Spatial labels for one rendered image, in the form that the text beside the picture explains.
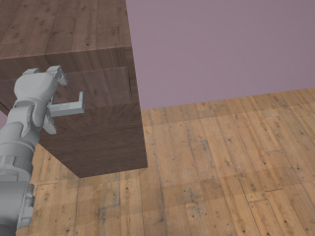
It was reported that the robot left hand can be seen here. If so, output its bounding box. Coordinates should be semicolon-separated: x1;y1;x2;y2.
14;65;68;135

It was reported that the cabinet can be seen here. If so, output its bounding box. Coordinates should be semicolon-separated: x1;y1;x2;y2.
0;0;149;178

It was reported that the robot left forearm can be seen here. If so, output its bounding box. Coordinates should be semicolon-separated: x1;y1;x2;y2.
0;97;47;182

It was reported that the left robot upper arm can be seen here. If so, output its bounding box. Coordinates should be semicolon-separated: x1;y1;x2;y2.
0;181;35;236

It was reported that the drawer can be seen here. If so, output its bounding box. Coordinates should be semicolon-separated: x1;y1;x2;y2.
0;66;133;110

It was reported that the handle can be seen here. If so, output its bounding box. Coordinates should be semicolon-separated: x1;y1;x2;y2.
47;91;85;117

